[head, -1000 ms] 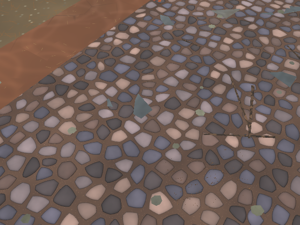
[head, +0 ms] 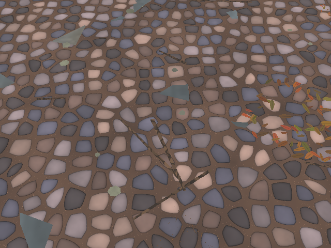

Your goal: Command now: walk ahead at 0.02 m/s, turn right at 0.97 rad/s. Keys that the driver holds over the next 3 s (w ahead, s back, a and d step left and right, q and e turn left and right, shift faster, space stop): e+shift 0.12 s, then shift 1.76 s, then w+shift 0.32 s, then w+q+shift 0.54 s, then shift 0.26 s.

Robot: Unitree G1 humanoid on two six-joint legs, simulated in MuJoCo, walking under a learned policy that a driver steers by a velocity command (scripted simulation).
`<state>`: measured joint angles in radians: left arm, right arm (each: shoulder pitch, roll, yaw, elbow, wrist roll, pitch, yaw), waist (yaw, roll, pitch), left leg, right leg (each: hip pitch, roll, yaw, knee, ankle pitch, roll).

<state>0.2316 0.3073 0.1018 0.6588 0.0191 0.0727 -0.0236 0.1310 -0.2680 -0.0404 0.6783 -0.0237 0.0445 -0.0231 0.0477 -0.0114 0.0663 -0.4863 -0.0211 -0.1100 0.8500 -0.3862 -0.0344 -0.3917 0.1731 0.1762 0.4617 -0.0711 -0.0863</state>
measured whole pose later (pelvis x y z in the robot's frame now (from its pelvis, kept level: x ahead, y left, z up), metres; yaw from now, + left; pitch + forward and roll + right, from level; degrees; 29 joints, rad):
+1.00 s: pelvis -0.01 +0.05 +0.01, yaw -19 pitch -2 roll +0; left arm 0.20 0.25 0.01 0.93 0.01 0.02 0.02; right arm 0.23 -0.24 -0.03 0.90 -0.01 0.02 -0.02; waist -0.01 -0.01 0.04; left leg -0.17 0.00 0.01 0.42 -0.22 0.01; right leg -0.13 0.04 0.08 0.42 -0.25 -0.01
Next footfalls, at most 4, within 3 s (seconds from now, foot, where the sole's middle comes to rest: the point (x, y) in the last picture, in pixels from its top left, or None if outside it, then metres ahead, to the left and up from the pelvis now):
0.12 left None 0.09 0.13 -0.77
0.50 right None -0.02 -0.07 -0.77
0.74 left None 0.07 0.14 -0.77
2.62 left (192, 243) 0.46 -0.04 -0.77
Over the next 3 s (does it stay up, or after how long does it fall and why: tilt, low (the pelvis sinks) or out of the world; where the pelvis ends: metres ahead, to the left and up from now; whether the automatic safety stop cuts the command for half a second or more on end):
stays up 0.62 -0.05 0.00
